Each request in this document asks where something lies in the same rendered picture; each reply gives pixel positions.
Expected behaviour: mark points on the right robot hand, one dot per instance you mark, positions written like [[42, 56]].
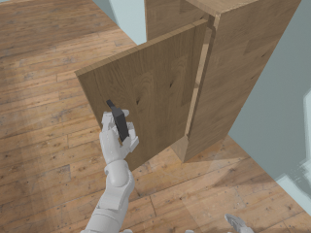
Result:
[[238, 224]]

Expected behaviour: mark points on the robot left forearm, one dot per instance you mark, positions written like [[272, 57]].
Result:
[[110, 211]]

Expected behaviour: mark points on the cupboard door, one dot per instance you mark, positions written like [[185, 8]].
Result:
[[154, 81]]

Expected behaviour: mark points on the left robot hand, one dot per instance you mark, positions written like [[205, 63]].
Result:
[[110, 145]]

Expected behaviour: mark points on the handle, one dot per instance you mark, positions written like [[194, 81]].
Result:
[[119, 119]]

